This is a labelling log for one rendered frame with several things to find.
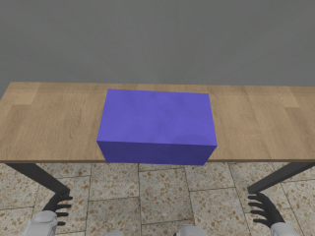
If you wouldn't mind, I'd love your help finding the right robot hand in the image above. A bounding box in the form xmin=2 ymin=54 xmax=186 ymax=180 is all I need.
xmin=247 ymin=192 xmax=285 ymax=229

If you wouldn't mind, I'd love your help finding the carton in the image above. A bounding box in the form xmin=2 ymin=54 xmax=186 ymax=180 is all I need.
xmin=96 ymin=88 xmax=218 ymax=166

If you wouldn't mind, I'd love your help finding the left robot hand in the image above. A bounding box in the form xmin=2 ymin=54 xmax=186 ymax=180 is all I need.
xmin=42 ymin=189 xmax=73 ymax=226

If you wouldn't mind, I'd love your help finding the right robot thigh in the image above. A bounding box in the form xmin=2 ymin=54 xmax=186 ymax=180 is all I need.
xmin=176 ymin=225 xmax=209 ymax=236

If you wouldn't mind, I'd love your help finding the robot right forearm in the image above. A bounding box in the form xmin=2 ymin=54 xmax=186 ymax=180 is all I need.
xmin=271 ymin=222 xmax=300 ymax=236

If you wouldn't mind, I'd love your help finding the table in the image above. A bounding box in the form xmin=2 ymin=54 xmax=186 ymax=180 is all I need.
xmin=0 ymin=82 xmax=315 ymax=197

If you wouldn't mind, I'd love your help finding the robot left forearm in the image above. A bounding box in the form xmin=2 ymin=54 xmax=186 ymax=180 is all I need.
xmin=20 ymin=210 xmax=58 ymax=236

